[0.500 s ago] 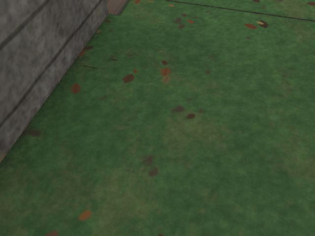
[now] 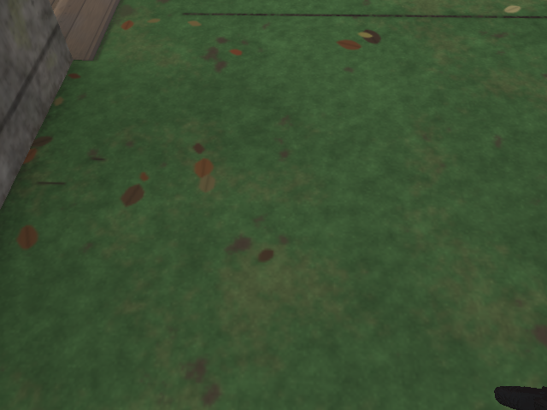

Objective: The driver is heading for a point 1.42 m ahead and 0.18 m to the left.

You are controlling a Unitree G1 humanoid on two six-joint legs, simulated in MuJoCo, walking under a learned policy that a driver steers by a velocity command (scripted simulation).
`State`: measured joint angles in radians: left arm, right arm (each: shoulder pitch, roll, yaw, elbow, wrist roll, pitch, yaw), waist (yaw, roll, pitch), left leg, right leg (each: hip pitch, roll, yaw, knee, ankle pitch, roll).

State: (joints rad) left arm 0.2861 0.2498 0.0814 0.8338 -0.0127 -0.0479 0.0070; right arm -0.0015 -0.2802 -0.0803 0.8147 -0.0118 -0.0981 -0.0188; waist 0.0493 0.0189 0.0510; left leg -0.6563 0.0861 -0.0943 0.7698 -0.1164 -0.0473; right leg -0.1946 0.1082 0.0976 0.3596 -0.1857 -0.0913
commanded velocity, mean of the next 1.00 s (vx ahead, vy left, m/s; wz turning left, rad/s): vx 0.07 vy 0.00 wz -0.09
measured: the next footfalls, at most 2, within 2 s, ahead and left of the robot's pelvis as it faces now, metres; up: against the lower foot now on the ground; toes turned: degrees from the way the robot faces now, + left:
left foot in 0.16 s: +0.27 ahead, +0.13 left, +0.00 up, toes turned -10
right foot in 0.54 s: +0.15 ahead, -0.11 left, +0.00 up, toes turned -14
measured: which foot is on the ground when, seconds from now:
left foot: up 0.00-0.14, down 0.16-0.54, up 0.56-0.86, down 0.88-1.00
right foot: down 0.00-0.16, up 0.18-0.52, down 0.54-0.90, up 0.92-1.00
